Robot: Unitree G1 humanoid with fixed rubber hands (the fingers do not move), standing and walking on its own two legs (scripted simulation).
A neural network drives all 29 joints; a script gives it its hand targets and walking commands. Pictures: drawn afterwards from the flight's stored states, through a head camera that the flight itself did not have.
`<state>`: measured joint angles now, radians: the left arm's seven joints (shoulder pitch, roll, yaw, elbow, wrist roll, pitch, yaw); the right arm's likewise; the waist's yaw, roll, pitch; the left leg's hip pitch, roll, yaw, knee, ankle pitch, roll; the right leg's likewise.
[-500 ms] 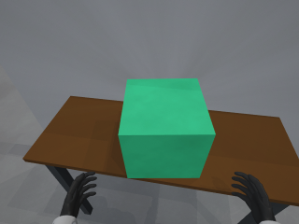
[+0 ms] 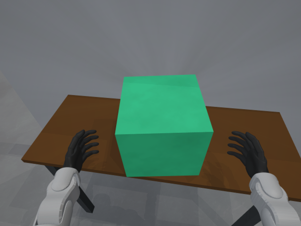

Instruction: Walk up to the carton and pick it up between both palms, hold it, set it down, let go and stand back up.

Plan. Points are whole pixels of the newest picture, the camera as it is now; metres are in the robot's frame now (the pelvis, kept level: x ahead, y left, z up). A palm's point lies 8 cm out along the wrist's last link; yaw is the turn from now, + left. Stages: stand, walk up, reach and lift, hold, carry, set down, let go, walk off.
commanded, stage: reach and lift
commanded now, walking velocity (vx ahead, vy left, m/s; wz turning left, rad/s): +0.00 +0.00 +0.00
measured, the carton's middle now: (161, 125) +0.44 +0.01 +0.02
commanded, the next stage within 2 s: none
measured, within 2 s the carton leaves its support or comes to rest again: neither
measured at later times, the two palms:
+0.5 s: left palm (77, 127) +0.35 +0.22 +0.12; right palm (253, 128) +0.35 -0.22 +0.11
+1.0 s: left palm (77, 97) +0.41 +0.23 +0.17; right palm (249, 92) +0.42 -0.22 +0.17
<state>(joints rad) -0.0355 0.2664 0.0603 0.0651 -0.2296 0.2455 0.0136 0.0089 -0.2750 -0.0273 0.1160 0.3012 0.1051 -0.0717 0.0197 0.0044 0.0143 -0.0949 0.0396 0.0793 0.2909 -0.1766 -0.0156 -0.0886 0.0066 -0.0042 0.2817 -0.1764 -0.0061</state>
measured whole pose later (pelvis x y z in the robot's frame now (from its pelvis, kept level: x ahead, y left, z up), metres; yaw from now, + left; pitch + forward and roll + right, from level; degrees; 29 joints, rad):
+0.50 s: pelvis +0.00 +0.00 +0.00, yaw +0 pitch +2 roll +0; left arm -0.41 0.30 0.16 0.21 -0.20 0.48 0.00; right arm -0.41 -0.37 0.02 0.34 0.39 0.26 -0.09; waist 0.00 -0.01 -0.02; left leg -0.18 0.05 0.08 0.31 -0.17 -0.02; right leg -0.17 0.02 0.00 0.29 -0.16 -0.01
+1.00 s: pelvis -0.01 +0.00 +0.00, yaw +1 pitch +7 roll -1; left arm -0.85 0.39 0.06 0.66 -0.24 0.47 0.03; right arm -0.88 -0.42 0.04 0.84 0.44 0.29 -0.04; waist -0.01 -0.01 -0.10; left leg -0.31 0.05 0.05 0.36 -0.17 -0.02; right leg -0.27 0.02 -0.03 0.30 -0.15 -0.01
